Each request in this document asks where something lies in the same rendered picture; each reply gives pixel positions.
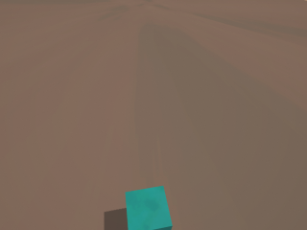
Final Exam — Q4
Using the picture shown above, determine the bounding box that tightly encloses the carton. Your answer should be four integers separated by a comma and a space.
125, 186, 173, 230

